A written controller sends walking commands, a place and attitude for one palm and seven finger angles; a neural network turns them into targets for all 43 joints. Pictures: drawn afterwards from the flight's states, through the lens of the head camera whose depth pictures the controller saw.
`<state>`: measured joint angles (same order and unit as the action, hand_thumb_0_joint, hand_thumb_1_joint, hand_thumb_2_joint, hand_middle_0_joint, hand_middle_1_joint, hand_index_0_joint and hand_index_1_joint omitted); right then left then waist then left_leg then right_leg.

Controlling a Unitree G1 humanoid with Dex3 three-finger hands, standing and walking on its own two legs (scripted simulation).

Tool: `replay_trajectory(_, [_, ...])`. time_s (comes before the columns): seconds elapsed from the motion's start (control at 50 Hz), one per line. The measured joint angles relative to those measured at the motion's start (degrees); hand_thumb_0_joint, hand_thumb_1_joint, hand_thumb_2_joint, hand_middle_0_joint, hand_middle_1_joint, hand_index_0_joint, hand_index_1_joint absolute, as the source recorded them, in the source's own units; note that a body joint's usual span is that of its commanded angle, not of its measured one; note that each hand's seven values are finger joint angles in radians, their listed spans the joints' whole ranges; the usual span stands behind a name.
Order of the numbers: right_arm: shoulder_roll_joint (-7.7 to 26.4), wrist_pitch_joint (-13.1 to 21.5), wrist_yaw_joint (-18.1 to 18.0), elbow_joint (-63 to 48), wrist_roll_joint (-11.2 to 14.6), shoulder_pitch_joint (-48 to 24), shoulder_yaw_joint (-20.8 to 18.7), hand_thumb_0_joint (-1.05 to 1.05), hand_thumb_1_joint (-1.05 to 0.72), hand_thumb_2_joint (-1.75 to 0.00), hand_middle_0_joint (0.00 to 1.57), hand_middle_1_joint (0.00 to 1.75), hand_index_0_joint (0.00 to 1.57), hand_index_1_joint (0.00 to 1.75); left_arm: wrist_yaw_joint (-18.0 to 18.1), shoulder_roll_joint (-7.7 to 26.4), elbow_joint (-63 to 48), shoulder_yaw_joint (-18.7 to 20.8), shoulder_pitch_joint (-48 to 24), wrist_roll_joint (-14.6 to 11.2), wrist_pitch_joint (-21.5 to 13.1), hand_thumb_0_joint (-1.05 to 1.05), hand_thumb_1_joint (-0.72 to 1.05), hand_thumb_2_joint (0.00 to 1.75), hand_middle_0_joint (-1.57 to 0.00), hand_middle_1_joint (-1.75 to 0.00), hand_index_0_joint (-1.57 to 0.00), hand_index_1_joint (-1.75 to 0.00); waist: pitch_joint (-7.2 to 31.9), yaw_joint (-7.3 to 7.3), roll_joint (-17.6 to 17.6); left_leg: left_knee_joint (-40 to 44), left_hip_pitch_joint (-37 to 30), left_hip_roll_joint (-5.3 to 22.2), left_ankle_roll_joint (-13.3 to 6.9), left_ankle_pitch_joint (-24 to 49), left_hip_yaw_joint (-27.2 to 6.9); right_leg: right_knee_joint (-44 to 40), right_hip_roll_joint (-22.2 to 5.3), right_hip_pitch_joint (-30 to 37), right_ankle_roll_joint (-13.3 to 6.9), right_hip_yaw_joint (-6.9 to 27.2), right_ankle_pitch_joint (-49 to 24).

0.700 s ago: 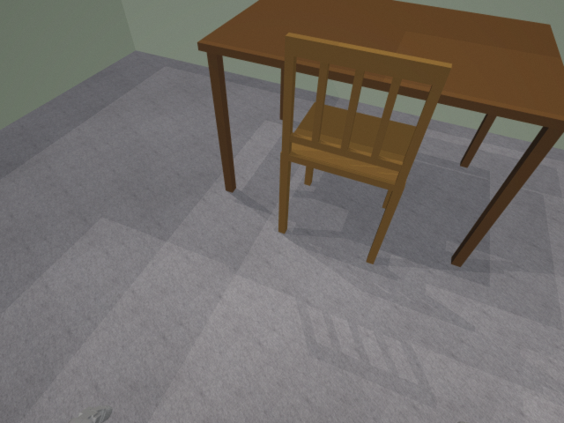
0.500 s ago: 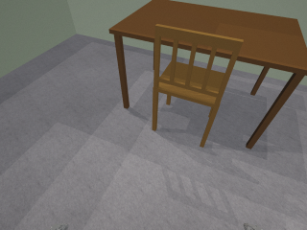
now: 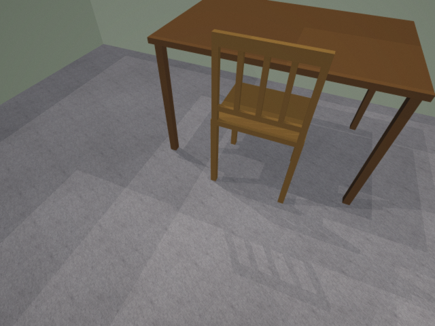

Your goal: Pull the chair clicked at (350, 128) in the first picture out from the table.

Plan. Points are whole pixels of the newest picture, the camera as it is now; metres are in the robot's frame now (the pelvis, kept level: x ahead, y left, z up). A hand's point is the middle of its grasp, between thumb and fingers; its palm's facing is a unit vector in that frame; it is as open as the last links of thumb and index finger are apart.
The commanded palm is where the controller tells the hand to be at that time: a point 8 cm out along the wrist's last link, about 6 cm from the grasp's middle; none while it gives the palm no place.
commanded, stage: stand and wait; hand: left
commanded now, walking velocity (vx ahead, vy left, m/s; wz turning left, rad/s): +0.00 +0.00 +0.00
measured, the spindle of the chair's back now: (262, 87) +0.99 -0.13 -0.09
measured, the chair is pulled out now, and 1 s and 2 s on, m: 0.00 0.00 0.00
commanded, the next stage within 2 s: look at it before walking up in 0.12 s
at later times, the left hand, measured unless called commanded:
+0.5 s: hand out of the picture +0.08 +0.24 -0.16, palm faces -0.02 -0.94 -0.33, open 7.4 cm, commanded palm none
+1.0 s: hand out of the picture +0.06 +0.23 -0.17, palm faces -0.02 -0.96 -0.29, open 7.4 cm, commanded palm none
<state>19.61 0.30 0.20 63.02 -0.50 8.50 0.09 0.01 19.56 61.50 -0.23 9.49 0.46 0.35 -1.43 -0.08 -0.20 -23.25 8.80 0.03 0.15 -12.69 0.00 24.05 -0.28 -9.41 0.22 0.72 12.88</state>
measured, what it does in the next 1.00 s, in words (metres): stands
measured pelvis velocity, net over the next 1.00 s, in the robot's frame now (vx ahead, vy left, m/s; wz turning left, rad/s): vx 0.02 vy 0.00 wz -0.02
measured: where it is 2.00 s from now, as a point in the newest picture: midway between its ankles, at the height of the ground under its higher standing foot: outside the picture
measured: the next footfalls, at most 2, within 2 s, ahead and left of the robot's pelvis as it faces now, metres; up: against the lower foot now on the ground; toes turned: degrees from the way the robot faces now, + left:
right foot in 1.28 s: +0.15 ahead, -0.12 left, +0.00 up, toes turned -12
left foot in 1.74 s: +0.35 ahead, +0.06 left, +0.00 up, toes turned -7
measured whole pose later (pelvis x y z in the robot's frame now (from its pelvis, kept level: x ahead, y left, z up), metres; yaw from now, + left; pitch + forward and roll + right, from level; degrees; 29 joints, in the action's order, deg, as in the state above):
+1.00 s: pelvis +0.02 +0.00 +0.00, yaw -1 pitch -1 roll +0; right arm 16.7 0.1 0.3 63.9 -1.1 10.1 0.3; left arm 0.0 17.1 62.5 0.1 12.6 0.9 0.9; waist 1.0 0.7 -0.3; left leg -25.5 8.4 0.8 0.2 -16.3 1.1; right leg 25.4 0.5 -9.1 -0.1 1.8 15.2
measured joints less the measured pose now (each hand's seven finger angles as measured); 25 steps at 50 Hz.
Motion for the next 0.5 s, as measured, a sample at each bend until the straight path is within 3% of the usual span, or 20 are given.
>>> replay_trajectory(0.5, [-0.68, 0.56, 0.0, 0.8, 0.06, -0.89, 0.07, 0.01, -0.91, -0.9, 0.2, 0.3, 0.2, 0.29, 0.01, -0.36, 0.4, 0.07, -1.12, 0.06, -0.44, 0.01, 0.9, 0.9, -0.2, -0.3, -0.2, -0.3, 0.49, 0.01, -0.31, 1.62, -0.6, 0.29, 0.23, 0.69, 0.24, -1.44, 0.28, 0.4, -0.16, 0.24, -0.72])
